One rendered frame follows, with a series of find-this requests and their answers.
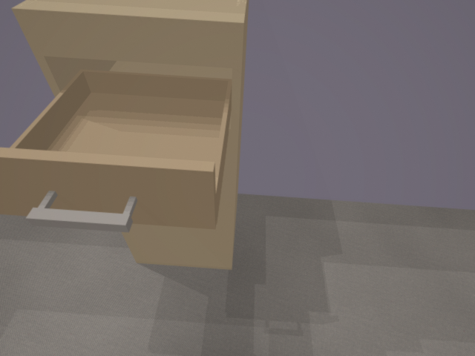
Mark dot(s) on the cabinet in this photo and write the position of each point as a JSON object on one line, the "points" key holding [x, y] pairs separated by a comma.
{"points": [[202, 38]]}

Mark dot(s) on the drawer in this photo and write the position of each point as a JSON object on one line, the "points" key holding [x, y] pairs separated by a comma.
{"points": [[109, 135]]}

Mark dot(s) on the handle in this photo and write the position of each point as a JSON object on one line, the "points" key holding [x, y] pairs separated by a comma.
{"points": [[90, 220]]}

